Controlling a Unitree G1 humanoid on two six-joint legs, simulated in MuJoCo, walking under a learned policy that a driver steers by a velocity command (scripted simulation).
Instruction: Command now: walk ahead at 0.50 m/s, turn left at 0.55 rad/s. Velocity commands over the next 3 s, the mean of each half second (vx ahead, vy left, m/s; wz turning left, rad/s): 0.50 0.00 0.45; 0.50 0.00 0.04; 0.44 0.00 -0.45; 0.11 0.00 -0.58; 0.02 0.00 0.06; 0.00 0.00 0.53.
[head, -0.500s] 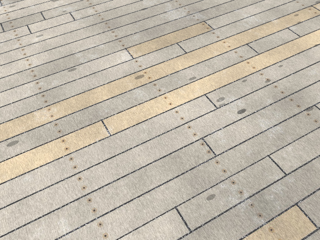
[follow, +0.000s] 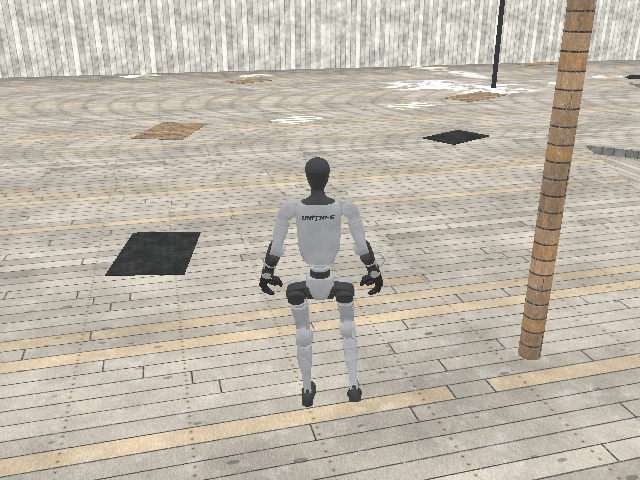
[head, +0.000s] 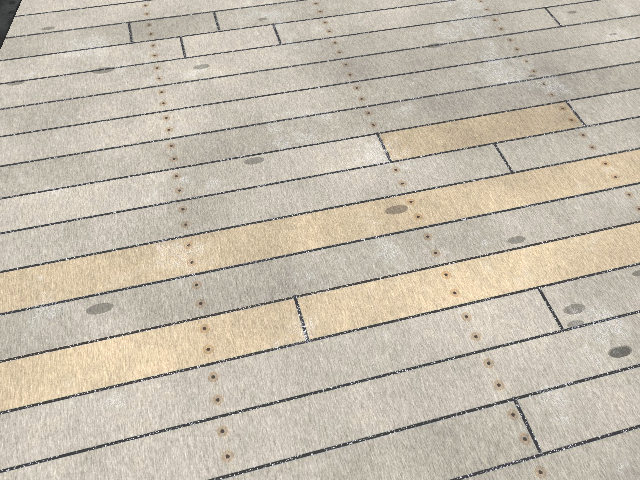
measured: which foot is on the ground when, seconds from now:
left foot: down 0.00-0.32, up 0.34-0.82, down 0.84-1.00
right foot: up 0.00-0.30, down 0.32-0.86, up 0.88-1.00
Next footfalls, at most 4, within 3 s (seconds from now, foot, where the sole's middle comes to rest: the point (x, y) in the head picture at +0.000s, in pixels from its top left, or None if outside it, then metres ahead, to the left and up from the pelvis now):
0.32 right None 0.37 -0.13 -0.77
0.84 left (238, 408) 0.59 0.18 -0.77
1.38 right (322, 280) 0.91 -0.01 -0.77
1.84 left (247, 235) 1.05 0.19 -0.77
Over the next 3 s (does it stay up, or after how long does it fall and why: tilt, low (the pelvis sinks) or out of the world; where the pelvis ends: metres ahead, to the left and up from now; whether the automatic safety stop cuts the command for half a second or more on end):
stays up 0.94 0.12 0.01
